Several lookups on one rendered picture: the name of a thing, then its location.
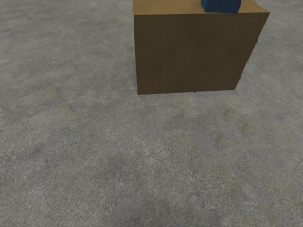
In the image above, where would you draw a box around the carton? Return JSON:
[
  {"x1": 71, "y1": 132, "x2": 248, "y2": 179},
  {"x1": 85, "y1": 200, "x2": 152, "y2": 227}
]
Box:
[{"x1": 201, "y1": 0, "x2": 241, "y2": 14}]

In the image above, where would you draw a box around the pedestal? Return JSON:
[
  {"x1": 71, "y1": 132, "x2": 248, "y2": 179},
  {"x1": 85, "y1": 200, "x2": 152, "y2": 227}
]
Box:
[{"x1": 133, "y1": 0, "x2": 270, "y2": 95}]

